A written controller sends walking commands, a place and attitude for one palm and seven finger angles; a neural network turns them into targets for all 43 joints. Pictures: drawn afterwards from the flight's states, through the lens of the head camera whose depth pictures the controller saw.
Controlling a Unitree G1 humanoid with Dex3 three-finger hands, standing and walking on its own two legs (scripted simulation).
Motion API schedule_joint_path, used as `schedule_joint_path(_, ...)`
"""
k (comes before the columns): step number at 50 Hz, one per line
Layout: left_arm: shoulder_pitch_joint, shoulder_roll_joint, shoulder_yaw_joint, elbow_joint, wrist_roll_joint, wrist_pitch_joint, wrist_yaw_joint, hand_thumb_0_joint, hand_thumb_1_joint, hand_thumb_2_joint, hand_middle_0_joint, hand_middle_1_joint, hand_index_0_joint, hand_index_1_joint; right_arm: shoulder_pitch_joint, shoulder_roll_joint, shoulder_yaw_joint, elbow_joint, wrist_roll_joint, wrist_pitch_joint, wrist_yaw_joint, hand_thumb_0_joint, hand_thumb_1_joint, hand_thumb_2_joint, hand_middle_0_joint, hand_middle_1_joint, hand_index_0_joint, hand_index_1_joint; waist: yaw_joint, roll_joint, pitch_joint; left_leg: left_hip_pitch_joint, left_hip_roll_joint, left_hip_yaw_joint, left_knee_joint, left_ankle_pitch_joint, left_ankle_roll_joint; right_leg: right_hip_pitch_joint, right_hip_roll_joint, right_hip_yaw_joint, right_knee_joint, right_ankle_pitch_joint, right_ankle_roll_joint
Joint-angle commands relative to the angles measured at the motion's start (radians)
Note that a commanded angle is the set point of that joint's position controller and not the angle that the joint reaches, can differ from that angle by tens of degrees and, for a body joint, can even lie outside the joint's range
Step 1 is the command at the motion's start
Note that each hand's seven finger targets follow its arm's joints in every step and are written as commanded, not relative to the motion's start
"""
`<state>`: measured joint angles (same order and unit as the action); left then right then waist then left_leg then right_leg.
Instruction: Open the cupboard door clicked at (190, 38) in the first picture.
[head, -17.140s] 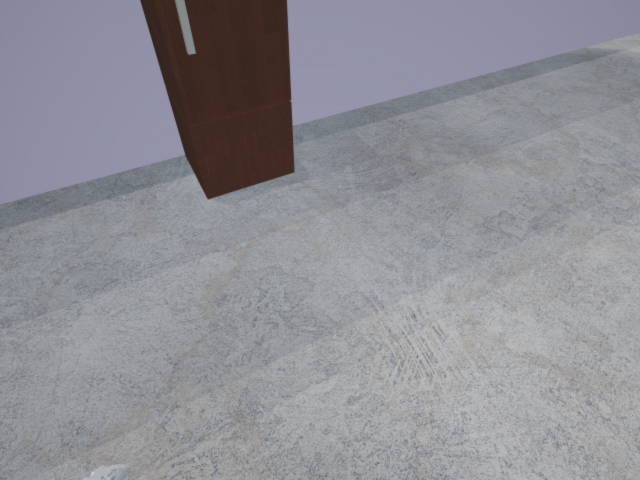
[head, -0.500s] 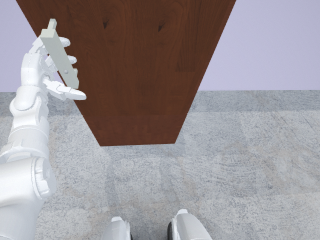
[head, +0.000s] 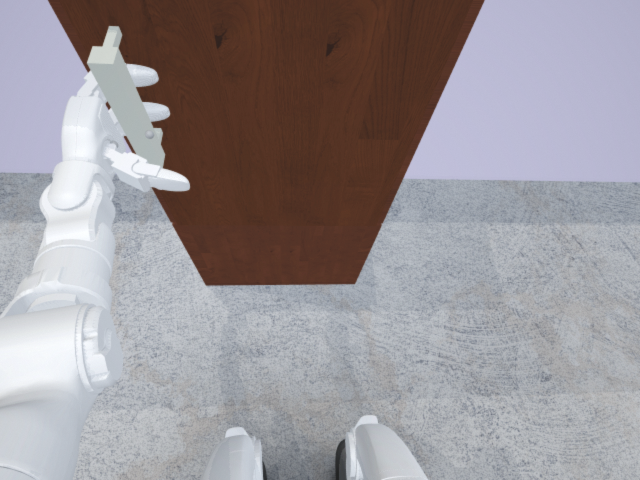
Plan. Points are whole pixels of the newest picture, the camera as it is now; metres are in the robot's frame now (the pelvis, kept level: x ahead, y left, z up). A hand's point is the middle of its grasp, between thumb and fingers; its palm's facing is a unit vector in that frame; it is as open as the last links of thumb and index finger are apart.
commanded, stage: slide the fingers in behind the handle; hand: left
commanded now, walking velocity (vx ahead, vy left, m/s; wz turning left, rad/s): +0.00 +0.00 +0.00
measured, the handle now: (136, 104) +0.56 +0.19 +0.08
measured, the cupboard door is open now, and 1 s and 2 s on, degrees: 0 1 40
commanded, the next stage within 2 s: close the thumb around the handle in 0.20 s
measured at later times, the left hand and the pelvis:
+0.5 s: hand (151, 138) +0.51 +0.17 +0.08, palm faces -0.02 -1.00 -0.03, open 12.9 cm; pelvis +0.01 +0.00 +0.01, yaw +0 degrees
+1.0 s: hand (150, 137) +0.51 +0.17 +0.08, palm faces -0.01 -1.00 -0.03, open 5.9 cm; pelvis +0.01 +0.00 +0.00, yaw +0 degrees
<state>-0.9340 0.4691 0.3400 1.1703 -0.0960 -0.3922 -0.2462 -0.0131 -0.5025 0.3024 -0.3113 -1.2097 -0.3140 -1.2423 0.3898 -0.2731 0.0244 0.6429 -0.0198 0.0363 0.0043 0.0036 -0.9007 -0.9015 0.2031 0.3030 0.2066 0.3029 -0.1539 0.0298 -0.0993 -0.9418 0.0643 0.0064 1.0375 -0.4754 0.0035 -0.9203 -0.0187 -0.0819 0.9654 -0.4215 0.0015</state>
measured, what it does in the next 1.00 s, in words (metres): stands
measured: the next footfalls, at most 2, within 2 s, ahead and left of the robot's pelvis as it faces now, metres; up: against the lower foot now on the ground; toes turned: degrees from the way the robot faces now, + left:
none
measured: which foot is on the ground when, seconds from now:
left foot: down 0.00-1.00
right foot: down 0.00-1.00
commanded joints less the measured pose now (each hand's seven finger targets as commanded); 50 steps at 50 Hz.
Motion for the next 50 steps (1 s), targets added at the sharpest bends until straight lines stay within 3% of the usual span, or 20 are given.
schedule_joint_path(1,-0.467,0.137,-0.026,-0.215,-0.007,-0.054,-0.008,0.0,-0.5,0.3,-0.3,-1.2,-0.3,-1.2,0.177,-0.165,-0.059,-0.045,0.005,-0.013,-0.01,0.0,-0.9,-0.9,0.2,0.3,0.2,0.3,-0.057,0.1,-0.47,0.388,-0.044,-0.058,-0.109,0.39,0.018,0.162,0.06,0.032,-0.1,0.31,-0.021)
schedule_joint_path(2,-0.474,0.138,-0.028,-0.214,-0.005,-0.054,-0.007,0.0,-0.5,0.3,-0.3,-1.2,-0.3,-1.2,0.172,-0.166,-0.061,-0.042,0.006,-0.013,-0.011,0.0,-0.9,-0.9,0.2,0.3,0.2,0.3,-0.062,0.101,-0.454,0.381,-0.043,-0.056,-0.11,0.375,0.018,0.154,0.059,0.033,-0.103,0.299,-0.02)
schedule_joint_path(10,-0.441,0.106,-0.045,-0.29,-0.008,-0.084,0.001,0.0,-0.5,0.3,-0.3,-1.2,-0.3,-1.2,0.17,-0.158,-0.065,-0.047,0.003,-0.016,-0.002,0.0,-0.9,-0.9,0.2,0.3,0.2,0.3,-0.039,0.143,-0.518,0.464,-0.041,-0.06,-0.112,0.468,0.01,0.17,0.062,0.026,-0.096,0.348,-0.024)
schedule_joint_path(12,-0.44,0.102,-0.045,-0.286,-0.015,-0.083,0.004,0.0,-0.5,0.3,-0.3,-1.2,-0.3,-1.2,0.166,-0.159,-0.065,-0.044,0.004,-0.015,-0.001,0.0,-0.9,-0.9,0.2,0.3,0.2,0.3,-0.048,0.097,-0.486,0.435,-0.041,-0.056,-0.118,0.437,0.014,0.186,0.064,0.026,-0.106,0.348,-0.021)
schedule_joint_path(13,-0.433,0.125,-0.027,-0.292,-0.017,-0.089,0.003,0.0,-0.5,0.3,-0.3,-1.2,-0.3,-1.2,0.17,-0.161,-0.065,-0.046,0.004,-0.015,-0.004,0.0,-0.9,-0.9,0.2,0.3,0.2,0.3,-0.039,0.091,-0.49,0.427,-0.043,-0.057,-0.118,0.451,0.016,0.205,0.064,0.028,-0.101,0.362,-0.024)
schedule_joint_path(15,-0.417,0.108,-0.038,-0.275,-0.013,-0.086,0.001,0.0,-0.5,0.3,-0.3,-1.2,-0.3,-1.2,0.163,-0.158,-0.066,-0.043,0.007,-0.014,-0.004,0.0,-0.9,-0.9,0.2,0.3,0.2,0.3,-0.04,0.111,-0.479,0.438,-0.042,-0.055,-0.121,0.45,0.011,0.189,0.063,0.025,-0.102,0.357,-0.023)
schedule_joint_path(19,-0.433,0.064,-0.072,-0.301,-0.017,-0.093,0.006,0.0,-0.276,0.396,-0.316,-1.224,-0.316,-1.224,0.164,-0.153,-0.066,-0.037,0.005,-0.014,-0.001,0.0,-0.9,-0.9,0.2,0.3,0.2,0.3,-0.044,0.139,-0.48,0.483,-0.038,-0.065,-0.121,0.511,0.007,0.162,0.063,0.019,-0.099,0.366,-0.024)
schedule_joint_path(20,-0.422,0.078,-0.058,-0.287,-0.015,-0.093,0.01,0.0,-0.22,0.42,-0.32,-1.23,-0.32,-1.23,0.168,-0.156,-0.069,-0.033,0.005,-0.012,-0.002,0.0,-0.9,-0.9,0.2,0.3,0.2,0.3,-0.045,0.1,-0.478,0.474,-0.036,-0.068,-0.118,0.498,0.008,0.162,0.064,0.018,-0.1,0.36,-0.023)
schedule_joint_path(22,-0.44,0.047,-0.085,-0.277,-0.013,-0.091,0.011,0.0,-0.108,0.468,-0.328,-1.242,-0.328,-1.242,0.161,-0.153,-0.067,-0.032,0.005,-0.014,-0.001,0.0,-0.9,-0.9,0.2,0.3,0.2,0.3,-0.054,0.114,-0.454,0.454,-0.041,-0.061,-0.122,0.467,0.009,0.162,0.062,0.021,-0.105,0.352,-0.021)
schedule_joint_path(25,-0.432,0.099,-0.047,-0.271,-0.006,-0.096,0.012,0.0,0.06,0.54,-0.34,-1.26,-0.34,-1.26,0.166,-0.157,-0.069,-0.028,0.004,-0.013,-0.005,0.0,-0.9,-0.9,0.2,0.3,0.2,0.3,-0.041,0.114,-0.486,0.46,-0.041,-0.066,-0.117,0.494,0.008,0.177,0.06,0.022,-0.093,0.367,-0.024)
schedule_joint_path(27,-0.437,0.055,-0.077,-0.287,-0.015,-0.095,0.007,0.0,0.172,0.588,-0.348,-1.272,-0.348,-1.272,0.158,-0.152,-0.067,-0.031,0.004,-0.014,-0.001,0.0,-0.9,-0.9,0.2,0.3,0.2,0.3,-0.047,0.115,-0.481,0.463,-0.043,-0.062,-0.117,0.496,0.01,0.179,0.061,0.023,-0.099,0.375,-0.022)
schedule_joint_path(30,-0.447,0.093,-0.054,-0.263,-0.012,-0.091,0.006,0.0,0.34,0.66,-0.36,-1.29,-0.36,-1.29,0.163,-0.157,-0.067,-0.024,0.005,-0.011,-0.006,0.0,-0.9,-0.9,0.2,0.3,0.2,0.3,-0.05,0.098,-0.474,0.443,-0.042,-0.064,-0.113,0.491,0.011,0.181,0.06,0.025,-0.095,0.379,-0.021)
schedule_joint_path(33,-0.46,0.058,-0.08,-0.295,-0.014,-0.096,0.004,0.0,0.508,0.732,-0.372,-1.308,-0.372,-1.308,0.161,-0.153,-0.066,-0.033,0.003,-0.015,-0.004,0.0,-0.9,-0.9,0.2,0.3,0.2,0.3,-0.05,0.135,-0.487,0.473,-0.044,-0.067,-0.113,0.512,0.011,0.168,0.06,0.021,-0.091,0.374,-0.025)
schedule_joint_path(35,-0.414,0.078,-0.059,-0.286,-0.015,-0.095,0.006,0.0,0.62,0.78,-0.38,-1.32,-0.38,-1.32,0.16,-0.155,-0.069,-0.033,0.004,-0.012,-0.003,0.0,-0.9,-0.9,0.2,0.3,0.2,0.3,-0.039,0.112,-0.515,0.481,-0.04,-0.067,-0.112,0.525,0.008,0.182,0.06,0.022,-0.094,0.384,-0.022)
schedule_joint_path(37,-0.453,0.031,-0.102,-0.274,-0.014,-0.089,0.006,0.0,0.732,0.828,-0.388,-1.332,-0.388,-1.332,0.148,-0.15,-0.066,-0.03,0.006,-0.013,-0.002,0.0,-0.9,-0.9,0.2,0.3,0.2,0.3,-0.058,0.109,-0.455,0.451,-0.043,-0.062,-0.116,0.469,0.01,0.161,0.06,0.021,-0.102,0.357,-0.021)
schedule_joint_path(40,-0.442,0.084,-0.061,-0.26,-0.009,-0.091,0.01,0.0,0.9,0.9,-0.4,-1.35,-0.4,-1.35,0.158,-0.159,-0.067,-0.028,0.005,-0.014,-0.006,0.0,-0.9,-0.9,0.2,0.3,0.2,0.3,-0.049,0.095,-0.48,0.447,-0.043,-0.066,-0.115,0.468,0.01,0.174,0.06,0.024,-0.098,0.357,-0.022)
schedule_joint_path(42,-0.468,0.05,-0.091,-0.28,-0.011,-0.091,0.007,0.0,0.9,0.9,-0.4,-1.35,-0.4,-1.35,0.155,-0.153,-0.066,-0.028,0.005,-0.017,-0.004,0.0,-0.9,-0.9,0.2,0.3,0.2,0.3,-0.059,0.105,-0.478,0.448,-0.045,-0.062,-0.116,0.461,0.012,0.176,0.06,0.024,-0.101,0.361,-0.02)
schedule_joint_path(44,-0.453,0.102,-0.047,-0.26,-0.013,-0.09,0.006,0.0,0.9,0.9,-0.4,-1.35,-0.4,-1.35,0.164,-0.161,-0.066,-0.026,0.005,-0.015,-0.006,0.0,-0.9,-0.9,0.2,0.3,0.2,0.3,-0.049,0.095,-0.482,0.437,-0.045,-0.064,-0.115,0.465,0.013,0.186,0.06,0.026,-0.099,0.365,-0.022)
schedule_joint_path(49,-0.436,0.095,-0.051,-0.275,-0.018,-0.093,-0.002,0.0,0.9,0.9,-0.4,-1.35,-0.4,-1.35,0.159,-0.156,-0.065,-0.033,0.005,-0.016,-0.005,0.0,-0.9,-0.9,0.2,0.3,0.2,0.3,-0.039,0.121,-0.506,0.451,-0.047,-0.06,-0.114,0.476,0.012,0.197,0.061,0.028,-0.1,0.374,-0.023)
schedule_joint_path(50,-0.433,0.114,-0.037,-0.26,-0.018,-0.089,-0.002,0.0,0.9,0.9,-0.4,-1.35,-0.4,-1.35,0.16,-0.159,-0.064,-0.029,0.005,-0.014,-0.007,0.0,-0.9,-0.9,0.2,0.3,0.2,0.3,-0.047,0.078,-0.49,0.423,-0.047,-0.057,-0.113,0.457,0.016,0.21,0.061,0.03,-0.103,0.38,-0.02)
